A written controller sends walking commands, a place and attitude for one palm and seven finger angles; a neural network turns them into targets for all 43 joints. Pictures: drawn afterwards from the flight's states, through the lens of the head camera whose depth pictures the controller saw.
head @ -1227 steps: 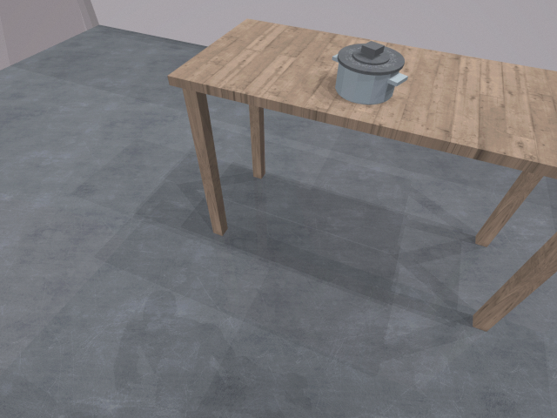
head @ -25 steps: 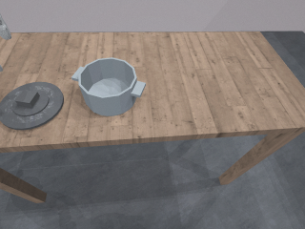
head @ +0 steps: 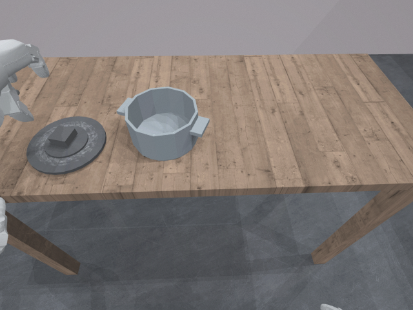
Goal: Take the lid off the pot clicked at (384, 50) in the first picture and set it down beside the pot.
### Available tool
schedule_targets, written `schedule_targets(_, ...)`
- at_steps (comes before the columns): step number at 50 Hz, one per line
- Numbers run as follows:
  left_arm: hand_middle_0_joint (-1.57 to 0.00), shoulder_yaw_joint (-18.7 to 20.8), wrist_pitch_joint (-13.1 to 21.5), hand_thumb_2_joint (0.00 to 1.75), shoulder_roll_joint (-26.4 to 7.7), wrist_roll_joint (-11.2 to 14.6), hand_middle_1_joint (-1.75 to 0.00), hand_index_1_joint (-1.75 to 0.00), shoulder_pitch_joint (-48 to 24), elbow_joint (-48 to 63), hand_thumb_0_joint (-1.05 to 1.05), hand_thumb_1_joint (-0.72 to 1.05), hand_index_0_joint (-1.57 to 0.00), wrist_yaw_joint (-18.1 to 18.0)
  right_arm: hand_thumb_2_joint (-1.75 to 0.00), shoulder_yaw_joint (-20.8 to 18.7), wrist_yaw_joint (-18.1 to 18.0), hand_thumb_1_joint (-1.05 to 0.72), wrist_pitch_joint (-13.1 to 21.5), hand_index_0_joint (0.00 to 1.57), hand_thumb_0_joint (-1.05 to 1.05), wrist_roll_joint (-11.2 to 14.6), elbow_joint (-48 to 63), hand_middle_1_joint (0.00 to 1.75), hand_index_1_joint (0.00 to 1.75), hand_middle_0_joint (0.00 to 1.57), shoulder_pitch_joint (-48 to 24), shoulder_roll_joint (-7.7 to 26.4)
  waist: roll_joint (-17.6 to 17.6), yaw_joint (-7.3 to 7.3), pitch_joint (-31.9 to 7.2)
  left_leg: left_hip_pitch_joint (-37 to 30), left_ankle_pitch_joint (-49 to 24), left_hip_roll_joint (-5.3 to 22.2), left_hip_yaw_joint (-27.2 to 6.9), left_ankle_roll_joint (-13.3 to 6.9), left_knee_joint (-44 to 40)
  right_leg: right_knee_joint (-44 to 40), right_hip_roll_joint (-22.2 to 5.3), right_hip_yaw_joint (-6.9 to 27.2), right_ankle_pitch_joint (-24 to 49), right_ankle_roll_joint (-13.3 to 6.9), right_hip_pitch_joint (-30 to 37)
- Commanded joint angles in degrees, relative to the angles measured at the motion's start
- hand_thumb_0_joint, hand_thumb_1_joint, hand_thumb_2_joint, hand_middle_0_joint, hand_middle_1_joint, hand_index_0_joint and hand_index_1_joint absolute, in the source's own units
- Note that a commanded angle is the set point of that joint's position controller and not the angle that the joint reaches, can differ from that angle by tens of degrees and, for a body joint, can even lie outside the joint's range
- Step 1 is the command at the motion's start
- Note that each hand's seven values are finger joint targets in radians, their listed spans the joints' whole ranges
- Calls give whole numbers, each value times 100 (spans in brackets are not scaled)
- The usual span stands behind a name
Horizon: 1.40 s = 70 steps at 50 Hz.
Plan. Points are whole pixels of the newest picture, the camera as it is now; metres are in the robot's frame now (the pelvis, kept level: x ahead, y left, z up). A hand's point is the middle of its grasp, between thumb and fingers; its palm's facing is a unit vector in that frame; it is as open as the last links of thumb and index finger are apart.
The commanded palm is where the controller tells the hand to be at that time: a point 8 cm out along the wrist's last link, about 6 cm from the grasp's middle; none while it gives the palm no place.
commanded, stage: draw the hand back to the body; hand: left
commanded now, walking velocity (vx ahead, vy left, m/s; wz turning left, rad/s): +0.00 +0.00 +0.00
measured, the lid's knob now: (63, 135) +0.49 +0.32 +0.04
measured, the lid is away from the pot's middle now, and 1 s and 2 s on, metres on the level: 0.23 0.23 0.23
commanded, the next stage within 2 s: step back with the hand held close in 1.82 s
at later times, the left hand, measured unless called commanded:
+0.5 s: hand (26, 88) +0.38 +0.24 +0.26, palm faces +0.46 -0.87 -0.19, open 10.3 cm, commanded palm +0.33 +0.28 +0.25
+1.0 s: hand (24, 146) +0.29 +0.22 +0.24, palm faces +0.50 -0.84 -0.19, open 7.9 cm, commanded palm +0.23 +0.25 +0.24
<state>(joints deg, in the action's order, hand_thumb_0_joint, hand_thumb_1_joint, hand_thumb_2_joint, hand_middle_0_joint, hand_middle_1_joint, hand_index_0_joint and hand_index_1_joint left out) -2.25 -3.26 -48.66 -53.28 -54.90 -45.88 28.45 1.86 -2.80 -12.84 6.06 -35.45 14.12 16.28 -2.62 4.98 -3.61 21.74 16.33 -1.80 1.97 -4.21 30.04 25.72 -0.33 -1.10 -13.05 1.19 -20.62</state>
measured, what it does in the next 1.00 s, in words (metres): shifts its weight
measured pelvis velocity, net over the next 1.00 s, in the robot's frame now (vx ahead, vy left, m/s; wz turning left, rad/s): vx -0.01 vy -0.07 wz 0.00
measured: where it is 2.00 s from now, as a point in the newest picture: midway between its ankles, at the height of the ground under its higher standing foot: outside the picture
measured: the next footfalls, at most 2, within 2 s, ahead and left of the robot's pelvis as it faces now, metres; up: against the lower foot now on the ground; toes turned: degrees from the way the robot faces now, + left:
none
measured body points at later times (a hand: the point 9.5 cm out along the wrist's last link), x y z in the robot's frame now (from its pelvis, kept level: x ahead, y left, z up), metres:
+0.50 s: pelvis +0.01 -0.04 +0.01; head +0.01 -0.04 +0.46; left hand +0.35 +0.29 +0.27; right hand +0.15 -0.29 -0.09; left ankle -0.02 +0.07 -0.74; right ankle -0.01 -0.14 -0.74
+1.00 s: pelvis -0.01 -0.07 +0.01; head -0.03 -0.09 +0.46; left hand +0.25 +0.26 +0.25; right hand +0.18 -0.29 -0.08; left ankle -0.02 +0.07 -0.74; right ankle -0.01 -0.14 -0.74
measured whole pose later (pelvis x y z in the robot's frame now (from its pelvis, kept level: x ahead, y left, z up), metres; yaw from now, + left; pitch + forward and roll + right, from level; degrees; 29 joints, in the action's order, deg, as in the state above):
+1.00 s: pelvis -0.01 -0.07 +0.01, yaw +0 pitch -5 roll +0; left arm 22.1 3.4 -23.4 6.3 -9.4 -0.5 -5.1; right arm 2.7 -3.7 3.6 2.2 -39.6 7.6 13.7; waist -3.2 -2.7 2.1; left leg 3.1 12.4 2.1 0.8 0.8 20.5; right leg 18.4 3.8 -2.1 -10.3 -3.7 -3.2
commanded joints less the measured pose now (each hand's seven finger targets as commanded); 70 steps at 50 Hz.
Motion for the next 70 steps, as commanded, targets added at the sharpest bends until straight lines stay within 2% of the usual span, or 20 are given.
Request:
schedule_targets(1,-37,416,-150,71,-1587,97,-81,-81,-2437,1324,0,-4,-37,-232,-90,-233,-64,-90,131,20,0,-25,663,30,30,20,-307,879,-244,-75,-1891,-1417,-2867,136,-437,20,-204,-105,227,-126,1335,-305,558)
schedule_targets(2,-37,308,-157,71,-1456,111,-81,-81,-2553,1567,0,-4,-37,-233,-90,-237,-68,-90,141,20,0,-19,684,30,30,20,-401,857,-401,-67,-1930,-1527,-2820,125,-451,25,-230,-127,220,-119,1276,-323,523)
schedule_targets(3,-37,1389,501,71,-60,3721,-81,-81,-3388,2701,0,-4,-37,-1247,-90,-294,-68,-90,599,20,0,-35,1177,30,30,20,584,483,-823,88,-1597,-2756,-2754,507,-655,344,-440,-282,212,-251,951,-468,-166)
schedule_targets(4,-37,1191,604,71,65,4003,-81,-81,-2254,1927,0,-4,-37,-1764,-90,-169,-88,-90,716,20,0,-105,990,30,30,20,246,647,-649,-20,-1358,-3069,-2306,712,-1020,397,-582,-341,216,-155,272,-468,-238)
schedule_targets(6,-37,1889,718,71,-158,4834,-81,-81,-1421,1798,0,-4,-37,-2408,-90,-156,-202,-90,821,20,0,-145,917,30,30,20,48,787,294,-244,-1252,-2399,-1467,624,-726,221,-802,-493,195,-46,444,-434,386)
schedule_targets(7,-37,2042,773,71,-186,5059,-81,-81,-1361,1973,0,-4,-37,-2609,-90,-133,-230,-90,879,20,0,-163,867,30,30,20,-21,792,419,-288,-1243,-2103,-1414,534,-533,194,-832,-523,179,-38,734,-422,770)
schedule_targets(9,-37,1961,926,72,68,5346,-80,-80,-1789,2649,0,-2,-37,-2866,-90,-114,-225,-90,1054,20,0,-203,747,30,30,20,-211,775,-4,-251,-1261,-2081,-1341,484,-375,228,-897,-586,165,-19,850,-412,955)
schedule_targets(12,-36,2360,1025,73,40,5461,-76,-76,-1186,3329,0,5,-36,-3163,-90,-108,-180,-90,1341,20,0,-289,662,30,30,20,-326,693,-916,-401,-1448,-2413,-2297,495,-378,349,-858,-590,171,-40,1195,-440,1213)
schedule_targets(15,-34,2466,1011,74,291,5589,-72,-72,-300,3514,0,12,-34,-3285,-90,-109,-111,-90,1483,20,0,-344,540,30,30,20,-427,663,-628,-462,-1181,-2169,-2603,488,-272,338,-865,-617,180,-62,1542,-408,1488)
schedule_targets(18,-33,2847,1019,76,80,5675,-68,-68,293,3862,0,19,-33,-3341,-90,-152,-95,-90,1568,20,0,-369,501,30,30,20,-535,687,-202,-547,-1201,-2023,-2891,471,-143,268,-845,-600,155,-37,2038,-369,1900)
schedule_targets(22,-31,2691,990,78,415,5732,-63,-63,656,4330,0,29,-31,-3340,-90,-178,-72,-90,1676,20,0,-355,507,30,30,20,-723,641,-210,-555,-1255,-2055,-2797,399,-12,216,-863,-629,142,25,2207,-318,2011)
schedule_targets(26,-30,2905,931,80,347,5791,-58,-58,1193,4445,0,38,-30,-3376,-90,-193,-89,-90,1675,20,0,-347,441,30,30,20,-814,628,-53,-598,-1051,-1850,-2420,307,85,179,-895,-652,100,51,2379,-290,2153)
schedule_targets(28,-29,2734,992,81,520,5809,-56,-56,1080,5007,0,43,-29,-3358,-90,-190,-88,-90,1731,20,0,-327,473,30,30,20,-980,592,-318,-577,-1154,-2015,-2425,275,101,167,-866,-660,85,81,2401,-281,2145)
schedule_targets(34,-26,2936,913,83,557,5876,-48,-48,1937,4845,0,57,-26,-3403,-90,-185,-100,-90,1740,20,0,-345,387,30,30,20,-1098,561,118,-644,-782,-1848,-1943,223,124,132,-933,-760,78,107,2151,-213,2062)
schedule_targets(35,-26,2755,919,84,731,5881,-47,-47,1855,5024,0,59,-26,-3388,-90,-166,-97,-90,1755,20,0,-328,416,30,30,20,-1143,526,-90,-627,-748,-1890,-1851,211,118,144,-966,-792,75,113,1993,-225,2007)
schedule_targets(40,-23,3032,934,86,583,5933,-40,-40,2273,5138,0,71,-23,-3439,-90,-147,-134,-90,1804,20,0,-366,401,30,30,20,-1265,475,125,-690,-546,-1867,-1491,203,90,116,-1004,-950,59,170,1573,-189,1965)
schedule_targets(43,-22,2924,1023,88,788,5954,-36,-36,2372,5670,0,78,-22,-3420,-90,-140,-126,-90,1878,20,0,-382,447,30,30,20,-1386,414,-147,-694,-621,-2032,-1455,186,110,122,-1002,-1013,44,202,1493,-195,1969)
schedule_targets(48,-20,2955,1050,90,930,5987,-30,-30,2839,5899,0,90,-20,-3434,-90,-135,-141,-90,1926,20,0,-410,426,30,30,20,-1472,358,-39,-720,-438,-2041,-1312,170,89,117,-1049,-1131,62,191,1207,-194,1906)
schedule_targets(66,-20,2919,1218,90,1513,6048,-30,-30,5084,7219,0,90,-20,-3378,-90,-197,-150,-90,2112,20,0,-544,453,30,30,20,-1537,260,108,-828,7,-2111,-1332,214,-7,130,-1184,-1234,97,105,971,-224,1797)
schedule_targets(70,-20,2785,1280,90,1649,6006,-30,-30,5387,7802,0,90,-20,-3358,-90,-188,-131,-90,2174,20,0,-567,499,30,30,20,-1558,232,-307,-821,-11,-2188,-1280,226,-56,166,-1204,-1223,101,85,847,-260,1759)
